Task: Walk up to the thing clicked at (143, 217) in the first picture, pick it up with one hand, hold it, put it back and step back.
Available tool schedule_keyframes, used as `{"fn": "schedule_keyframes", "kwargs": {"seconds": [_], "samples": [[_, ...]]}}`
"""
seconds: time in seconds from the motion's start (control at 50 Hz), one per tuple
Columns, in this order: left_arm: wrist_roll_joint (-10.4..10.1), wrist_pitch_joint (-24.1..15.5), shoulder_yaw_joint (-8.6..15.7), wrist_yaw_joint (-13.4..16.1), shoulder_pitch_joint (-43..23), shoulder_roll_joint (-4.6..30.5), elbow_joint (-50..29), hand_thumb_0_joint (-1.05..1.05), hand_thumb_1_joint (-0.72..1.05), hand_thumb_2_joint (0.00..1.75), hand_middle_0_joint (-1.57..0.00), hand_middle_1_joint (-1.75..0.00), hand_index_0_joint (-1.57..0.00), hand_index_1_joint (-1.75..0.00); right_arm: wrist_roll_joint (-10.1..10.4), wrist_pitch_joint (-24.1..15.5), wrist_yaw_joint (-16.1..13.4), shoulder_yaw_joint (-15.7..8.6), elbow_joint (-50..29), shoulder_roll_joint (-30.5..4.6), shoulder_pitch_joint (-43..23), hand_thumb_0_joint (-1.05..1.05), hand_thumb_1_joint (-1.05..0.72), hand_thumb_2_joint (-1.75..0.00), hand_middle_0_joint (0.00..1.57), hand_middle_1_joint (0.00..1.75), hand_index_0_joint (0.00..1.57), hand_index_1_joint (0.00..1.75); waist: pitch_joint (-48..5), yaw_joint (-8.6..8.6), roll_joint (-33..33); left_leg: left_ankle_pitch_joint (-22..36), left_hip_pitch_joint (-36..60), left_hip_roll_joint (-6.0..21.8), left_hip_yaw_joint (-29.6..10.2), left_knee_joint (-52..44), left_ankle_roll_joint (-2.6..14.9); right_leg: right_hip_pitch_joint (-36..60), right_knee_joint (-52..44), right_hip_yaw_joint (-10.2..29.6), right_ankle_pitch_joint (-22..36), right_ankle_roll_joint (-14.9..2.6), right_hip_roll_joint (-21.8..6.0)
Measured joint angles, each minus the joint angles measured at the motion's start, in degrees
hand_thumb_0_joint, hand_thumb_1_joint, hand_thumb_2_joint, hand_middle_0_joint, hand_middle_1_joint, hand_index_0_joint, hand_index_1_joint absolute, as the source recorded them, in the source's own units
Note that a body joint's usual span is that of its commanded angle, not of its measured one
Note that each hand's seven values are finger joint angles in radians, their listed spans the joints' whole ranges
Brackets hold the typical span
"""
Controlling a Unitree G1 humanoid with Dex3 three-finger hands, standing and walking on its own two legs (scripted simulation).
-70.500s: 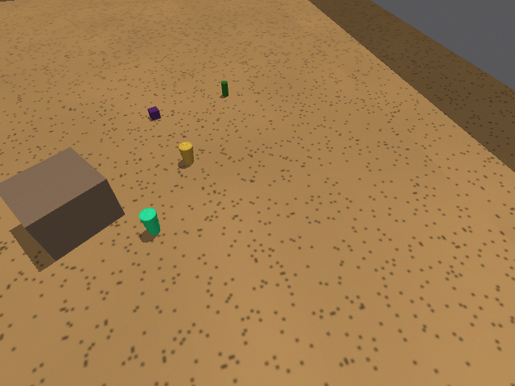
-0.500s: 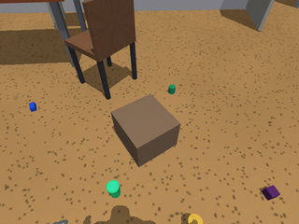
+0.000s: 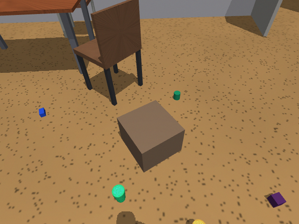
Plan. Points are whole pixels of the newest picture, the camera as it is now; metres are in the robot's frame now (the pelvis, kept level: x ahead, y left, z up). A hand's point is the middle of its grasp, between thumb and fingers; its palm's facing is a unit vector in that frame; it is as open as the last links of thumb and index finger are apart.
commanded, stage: stand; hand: left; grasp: from above
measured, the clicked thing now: (119, 194) +0.46 +0.23 -0.71
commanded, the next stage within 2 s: step back in 1.70 s
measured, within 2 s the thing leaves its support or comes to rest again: neither
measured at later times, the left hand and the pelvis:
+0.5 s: hand out of the picture +0.07 +0.23 -0.16, palm faces +0.02 -0.94 -0.34, open 7.4 cm; pelvis +0.01 -0.01 +0.00, yaw +0 degrees
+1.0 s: hand out of the picture +0.09 +0.23 -0.15, palm faces +0.03 -0.94 -0.34, open 7.4 cm; pelvis +0.01 -0.02 +0.00, yaw +0 degrees
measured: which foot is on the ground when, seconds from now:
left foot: down 0.00-1.00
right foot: down 0.00-1.00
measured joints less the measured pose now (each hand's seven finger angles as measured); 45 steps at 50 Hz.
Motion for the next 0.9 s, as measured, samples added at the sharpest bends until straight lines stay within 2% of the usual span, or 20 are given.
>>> {"fn": "schedule_keyframes", "kwargs": {"seconds": [0.9], "samples": [[-0.77, -0.50, 0.07, -1.04, -4.70, 1.40, 2.13, 0.01, 0.90, 0.90, -0.20, -0.30, -0.20, -0.30, 0.46, -0.43, 0.10, 1.29, 1.97, -1.95, -1.89, 0.00, -0.91, -0.90, 0.21, 0.30, 0.21, 0.30, -0.30, -0.75, -0.15, 0.80, 1.94, 1.45, -0.72, -3.61, -1.30, 2.15, -3.94, -0.65, 0.96, -1.27, 1.37]]}}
